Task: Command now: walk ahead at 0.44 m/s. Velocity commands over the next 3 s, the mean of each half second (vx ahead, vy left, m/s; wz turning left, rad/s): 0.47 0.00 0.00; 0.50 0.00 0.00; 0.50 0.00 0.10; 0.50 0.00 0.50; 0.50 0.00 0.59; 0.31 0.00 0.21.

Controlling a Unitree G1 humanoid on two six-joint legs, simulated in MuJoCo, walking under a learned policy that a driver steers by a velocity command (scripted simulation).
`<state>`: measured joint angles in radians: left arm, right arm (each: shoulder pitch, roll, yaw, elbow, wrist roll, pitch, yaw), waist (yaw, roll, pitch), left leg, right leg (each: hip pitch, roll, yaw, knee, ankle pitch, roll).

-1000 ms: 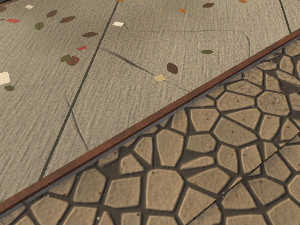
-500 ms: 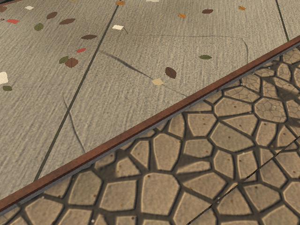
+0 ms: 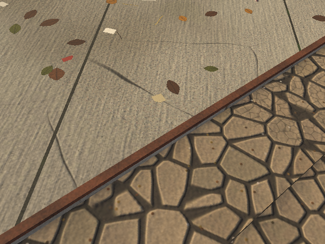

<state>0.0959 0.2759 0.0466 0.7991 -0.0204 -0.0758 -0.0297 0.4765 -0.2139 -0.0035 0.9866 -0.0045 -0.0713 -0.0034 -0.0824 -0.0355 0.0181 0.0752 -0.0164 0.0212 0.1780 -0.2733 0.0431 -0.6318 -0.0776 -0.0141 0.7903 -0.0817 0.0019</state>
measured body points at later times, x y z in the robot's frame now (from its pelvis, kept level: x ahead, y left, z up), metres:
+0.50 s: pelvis +0.26 -0.04 +0.01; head +0.27 -0.03 +0.46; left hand +0.29 +0.22 -0.13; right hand +0.42 -0.30 -0.09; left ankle +0.38 +0.10 -0.65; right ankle +0.24 -0.14 -0.73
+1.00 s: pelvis +0.51 +0.02 +0.04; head +0.53 +0.03 +0.49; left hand +0.70 +0.25 -0.08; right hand +0.46 -0.23 -0.10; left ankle +0.43 +0.10 -0.71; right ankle +0.70 -0.16 -0.64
